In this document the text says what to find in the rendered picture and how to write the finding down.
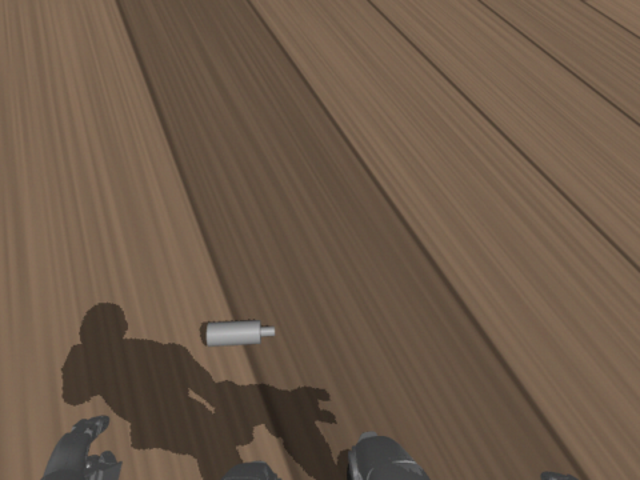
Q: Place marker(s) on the left robot hand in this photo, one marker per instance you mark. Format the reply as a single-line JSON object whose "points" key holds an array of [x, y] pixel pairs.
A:
{"points": [[72, 450]]}

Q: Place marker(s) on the bottle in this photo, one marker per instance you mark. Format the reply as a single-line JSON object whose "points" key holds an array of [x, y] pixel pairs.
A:
{"points": [[237, 333]]}

